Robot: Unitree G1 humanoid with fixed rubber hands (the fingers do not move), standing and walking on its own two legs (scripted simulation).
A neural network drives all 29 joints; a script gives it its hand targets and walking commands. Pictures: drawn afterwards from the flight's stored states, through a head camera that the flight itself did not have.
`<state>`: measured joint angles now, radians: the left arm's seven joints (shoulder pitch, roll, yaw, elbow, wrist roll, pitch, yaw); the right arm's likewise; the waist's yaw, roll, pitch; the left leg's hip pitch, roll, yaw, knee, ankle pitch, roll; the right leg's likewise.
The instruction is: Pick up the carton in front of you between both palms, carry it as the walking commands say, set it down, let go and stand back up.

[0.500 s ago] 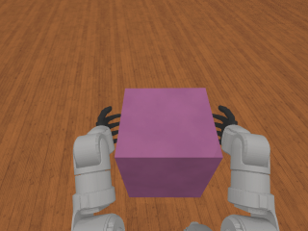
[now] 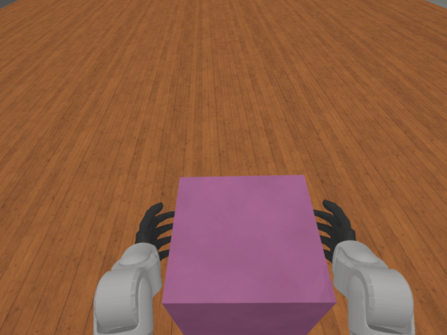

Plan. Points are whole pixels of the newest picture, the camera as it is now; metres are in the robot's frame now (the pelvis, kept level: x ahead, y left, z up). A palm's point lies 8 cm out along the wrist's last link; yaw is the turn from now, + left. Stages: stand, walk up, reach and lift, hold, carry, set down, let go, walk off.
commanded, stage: carry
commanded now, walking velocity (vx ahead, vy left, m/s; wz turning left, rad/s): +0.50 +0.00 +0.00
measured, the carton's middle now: (242, 263) +0.25 +0.00 +0.02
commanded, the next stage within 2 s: none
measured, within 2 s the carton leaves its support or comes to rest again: neither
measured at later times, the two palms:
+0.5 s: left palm (169, 132) +0.57 +0.18 +0.08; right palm (292, 133) +0.54 -0.12 +0.09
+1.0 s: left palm (198, 70) +0.88 +0.13 +0.10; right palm (290, 68) +0.89 -0.17 +0.09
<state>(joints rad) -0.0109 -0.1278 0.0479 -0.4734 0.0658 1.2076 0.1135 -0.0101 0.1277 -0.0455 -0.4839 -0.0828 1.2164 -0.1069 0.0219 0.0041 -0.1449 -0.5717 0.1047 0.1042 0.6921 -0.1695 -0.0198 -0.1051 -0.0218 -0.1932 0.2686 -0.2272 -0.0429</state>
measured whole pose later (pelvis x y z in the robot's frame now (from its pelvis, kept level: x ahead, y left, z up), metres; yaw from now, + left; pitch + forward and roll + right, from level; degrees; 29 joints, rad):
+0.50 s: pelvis +0.32 +0.04 +0.00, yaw -3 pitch +4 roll -1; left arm 0.02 -0.13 0.04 -0.48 0.09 1.19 0.11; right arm 0.02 0.13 -0.04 -0.46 -0.06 1.17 -0.11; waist -0.03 -0.01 -0.13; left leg -0.12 0.04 0.21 0.24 -0.20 0.03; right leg -0.60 -0.12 -0.11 0.71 -0.13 0.02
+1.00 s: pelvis +0.64 -0.02 +0.00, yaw +0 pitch +4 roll +2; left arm -0.01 -0.13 0.06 -0.52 0.06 1.20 0.11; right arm -0.02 0.13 -0.03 -0.53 -0.08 1.22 -0.11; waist 0.02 0.01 -0.09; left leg -0.60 0.11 0.12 0.73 -0.13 -0.01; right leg -0.09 -0.04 -0.21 0.24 -0.22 -0.03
